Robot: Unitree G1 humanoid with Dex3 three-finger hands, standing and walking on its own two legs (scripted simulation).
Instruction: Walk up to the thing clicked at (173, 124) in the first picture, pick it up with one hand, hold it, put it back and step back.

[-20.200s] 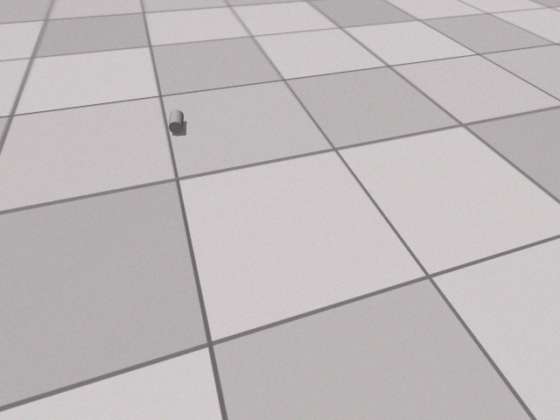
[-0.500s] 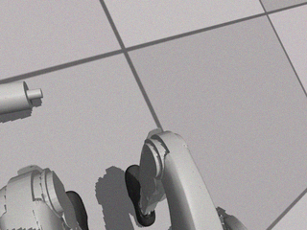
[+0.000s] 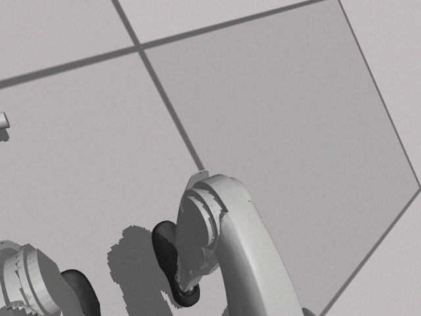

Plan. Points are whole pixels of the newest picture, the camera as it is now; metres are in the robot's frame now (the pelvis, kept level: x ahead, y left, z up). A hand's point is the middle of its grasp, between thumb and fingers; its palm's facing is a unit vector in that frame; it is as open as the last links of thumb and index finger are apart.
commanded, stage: rest palm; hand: left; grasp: from above
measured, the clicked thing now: out of the picture +0.49 +0.28 -0.27
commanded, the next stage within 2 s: close in 0.68 s
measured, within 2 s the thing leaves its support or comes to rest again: neither
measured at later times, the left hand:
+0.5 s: hand out of the picture +0.48 +0.30 -0.24, palm faces -0.45 -0.10 -0.89, open 14.5 cm
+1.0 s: hand out of the picture +0.48 +0.29 -0.25, palm faces -0.47 -0.11 -0.88, open 13.5 cm
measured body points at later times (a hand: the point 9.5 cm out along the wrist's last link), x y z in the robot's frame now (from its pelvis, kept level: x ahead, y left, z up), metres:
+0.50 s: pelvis +0.00 +0.00 +0.00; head +0.29 +0.11 +0.33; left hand +0.50 +0.30 -0.19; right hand +0.02 -0.25 -0.06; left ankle +0.06 +0.11 -0.28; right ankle +0.11 -0.10 -0.28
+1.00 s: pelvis +0.00 +0.00 +0.00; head +0.29 +0.11 +0.32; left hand +0.50 +0.30 -0.20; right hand +0.02 -0.24 -0.05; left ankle +0.06 +0.11 -0.28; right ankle +0.11 -0.10 -0.28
